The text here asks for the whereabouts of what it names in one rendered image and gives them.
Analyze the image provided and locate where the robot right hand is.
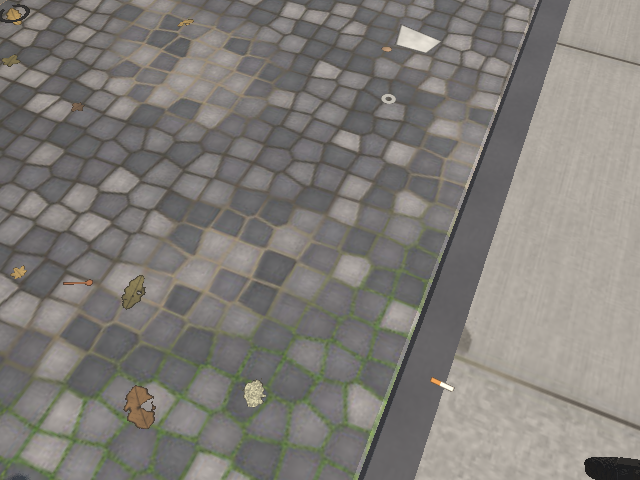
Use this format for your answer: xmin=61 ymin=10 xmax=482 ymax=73
xmin=584 ymin=457 xmax=640 ymax=480

